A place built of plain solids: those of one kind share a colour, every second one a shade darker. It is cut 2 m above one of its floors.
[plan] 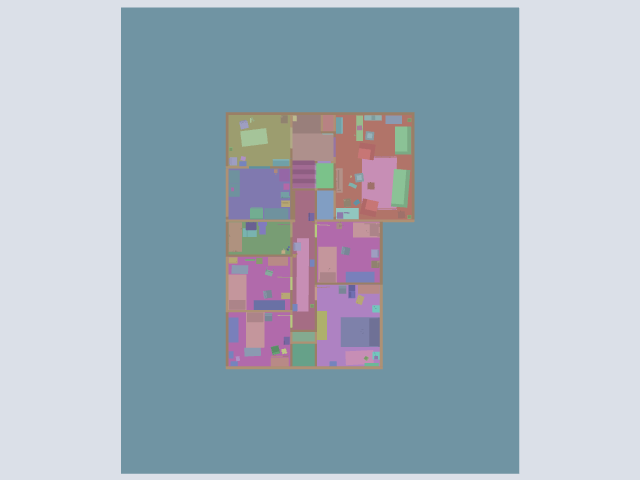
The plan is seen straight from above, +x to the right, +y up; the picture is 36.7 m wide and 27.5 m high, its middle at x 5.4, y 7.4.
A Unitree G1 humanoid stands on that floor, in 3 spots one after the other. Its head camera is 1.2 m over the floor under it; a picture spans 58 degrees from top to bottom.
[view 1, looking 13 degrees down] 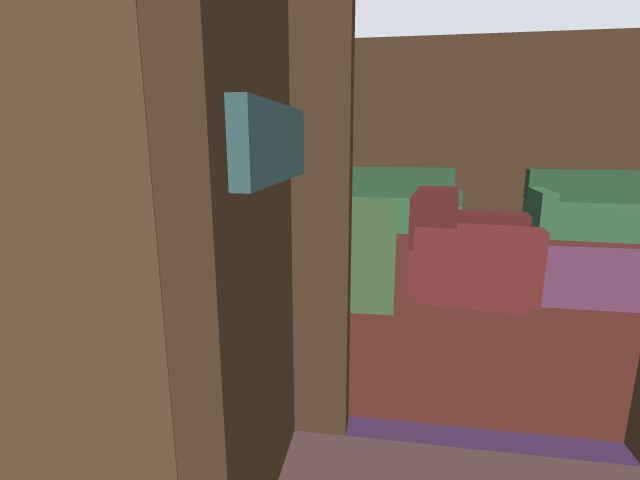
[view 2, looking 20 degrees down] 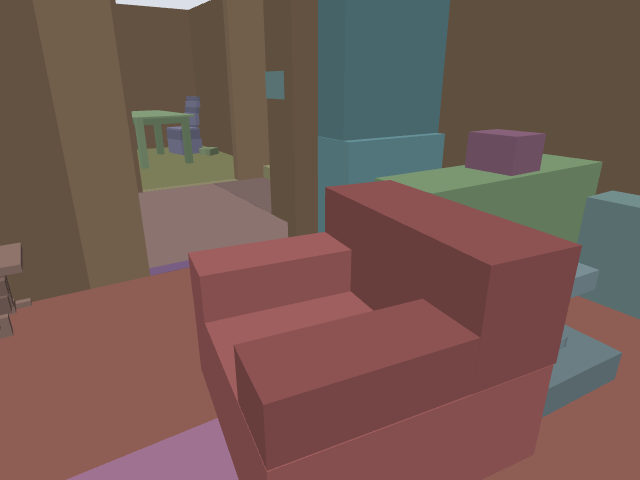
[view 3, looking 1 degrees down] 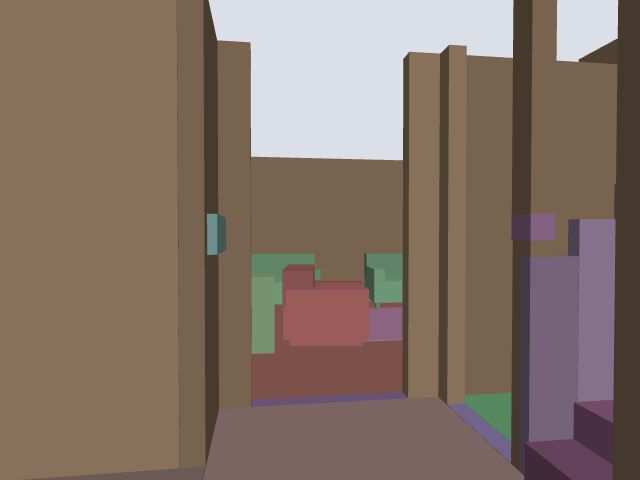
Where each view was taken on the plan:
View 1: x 4.60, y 13.14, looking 9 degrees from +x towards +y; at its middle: wall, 1.64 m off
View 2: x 9.12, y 11.68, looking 147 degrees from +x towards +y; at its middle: armchair_club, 1.79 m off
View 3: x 3.17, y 13.22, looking -8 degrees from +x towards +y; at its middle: wall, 7.56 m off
